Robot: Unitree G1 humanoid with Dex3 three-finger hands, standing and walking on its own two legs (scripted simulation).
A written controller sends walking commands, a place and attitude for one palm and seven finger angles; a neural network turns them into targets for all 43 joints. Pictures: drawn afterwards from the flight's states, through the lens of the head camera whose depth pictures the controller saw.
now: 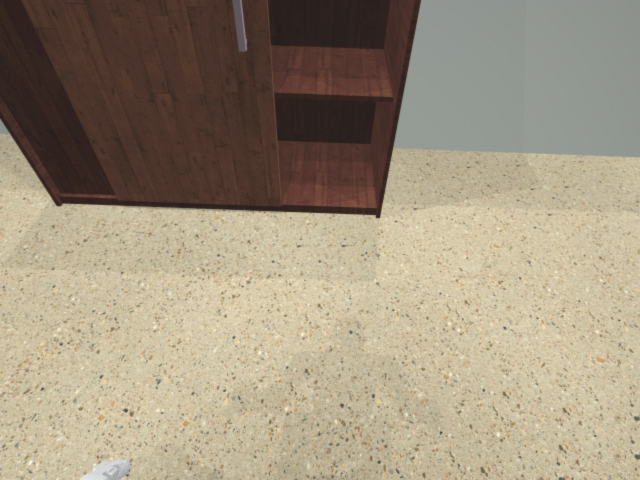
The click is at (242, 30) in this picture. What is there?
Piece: wardrobe's sliding door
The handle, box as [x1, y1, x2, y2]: [232, 0, 246, 51]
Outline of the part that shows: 232,0 239,51 245,51 246,39 244,34 241,0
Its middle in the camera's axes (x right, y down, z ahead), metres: -0.24 -0.72 +1.10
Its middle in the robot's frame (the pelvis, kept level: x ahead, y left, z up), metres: +1.31 +0.30 +0.16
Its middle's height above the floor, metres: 0.92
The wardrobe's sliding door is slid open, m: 0.44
